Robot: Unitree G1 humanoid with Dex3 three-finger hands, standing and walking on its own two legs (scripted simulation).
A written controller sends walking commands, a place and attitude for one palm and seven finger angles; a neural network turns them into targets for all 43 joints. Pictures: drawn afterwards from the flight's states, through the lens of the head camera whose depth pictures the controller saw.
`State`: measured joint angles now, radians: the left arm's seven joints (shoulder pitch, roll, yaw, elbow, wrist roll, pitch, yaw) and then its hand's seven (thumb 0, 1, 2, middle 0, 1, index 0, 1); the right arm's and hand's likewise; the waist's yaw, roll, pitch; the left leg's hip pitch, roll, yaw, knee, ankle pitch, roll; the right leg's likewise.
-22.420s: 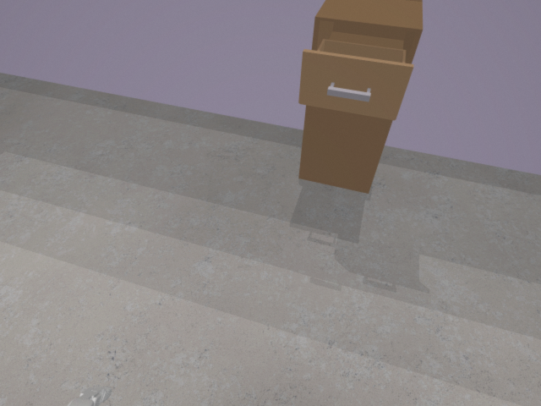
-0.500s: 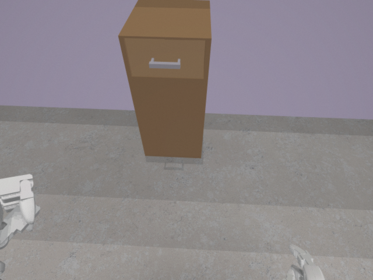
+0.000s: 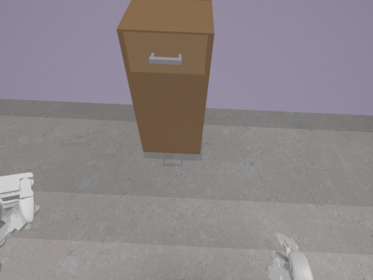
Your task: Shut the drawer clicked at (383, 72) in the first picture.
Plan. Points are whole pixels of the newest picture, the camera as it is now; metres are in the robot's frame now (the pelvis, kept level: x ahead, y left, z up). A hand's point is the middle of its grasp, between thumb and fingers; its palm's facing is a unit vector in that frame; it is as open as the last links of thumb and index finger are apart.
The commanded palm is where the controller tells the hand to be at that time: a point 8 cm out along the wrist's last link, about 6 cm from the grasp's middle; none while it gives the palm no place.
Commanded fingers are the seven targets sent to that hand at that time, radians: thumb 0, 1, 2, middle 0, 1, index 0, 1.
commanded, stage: stop stepping back and stand still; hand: left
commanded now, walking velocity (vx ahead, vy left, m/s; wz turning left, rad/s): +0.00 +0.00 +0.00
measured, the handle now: (165, 58) +0.93 +0.15 -0.05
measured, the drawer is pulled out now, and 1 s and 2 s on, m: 0.00 0.00 0.00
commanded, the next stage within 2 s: let the arm hang, fingers relaxed in 0.46 s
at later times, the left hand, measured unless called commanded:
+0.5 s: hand (22, 213) +0.18 +0.25 +0.16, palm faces +0.37 -0.81 -0.45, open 3.3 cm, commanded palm +0.12 +0.29 +0.18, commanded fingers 0.00 0.90 0.90 -1.40 -1.60 -1.40 -1.60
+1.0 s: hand out of the picture -0.02 +0.21 -0.18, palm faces +0.03 -0.97 -0.23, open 3.9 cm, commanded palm none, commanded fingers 0.00 0.90 0.90 -0.48 -0.60 -0.48 -0.60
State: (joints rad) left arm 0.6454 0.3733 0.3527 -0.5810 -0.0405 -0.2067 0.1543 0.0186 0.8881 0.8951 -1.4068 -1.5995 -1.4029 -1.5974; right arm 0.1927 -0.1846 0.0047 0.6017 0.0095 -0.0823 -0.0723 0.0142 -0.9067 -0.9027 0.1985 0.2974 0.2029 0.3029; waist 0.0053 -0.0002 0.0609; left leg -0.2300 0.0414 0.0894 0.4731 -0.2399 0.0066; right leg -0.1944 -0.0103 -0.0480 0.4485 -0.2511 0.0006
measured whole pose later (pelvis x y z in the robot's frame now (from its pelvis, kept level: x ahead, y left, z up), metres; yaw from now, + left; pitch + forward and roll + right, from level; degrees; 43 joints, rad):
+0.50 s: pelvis -0.01 +0.01 +0.00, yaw +0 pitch +0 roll -1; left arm 0.63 0.36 0.35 -0.56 -0.04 -0.21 0.16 0.02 0.89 0.90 -1.41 -1.60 -1.40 -1.60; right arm 0.20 -0.19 0.00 0.60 0.01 -0.09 -0.08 0.01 -0.91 -0.90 0.20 0.30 0.20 0.30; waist 0.01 0.01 0.05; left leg -0.23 0.03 0.10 0.45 -0.21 0.02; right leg -0.19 -0.02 -0.04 0.41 -0.22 0.01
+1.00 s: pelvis -0.02 +0.01 +0.00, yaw +2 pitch +0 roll -1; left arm 0.31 0.24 0.01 0.98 0.01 0.03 0.02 0.02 0.91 0.89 -0.84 -1.05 -0.83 -1.01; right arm 0.29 -0.20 -0.01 1.00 -0.02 0.03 0.00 0.01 -0.91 -0.90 0.19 0.30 0.20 0.30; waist 0.00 -0.02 0.08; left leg -0.28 0.03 0.06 0.49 -0.21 0.02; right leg -0.22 -0.03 -0.08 0.45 -0.22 0.00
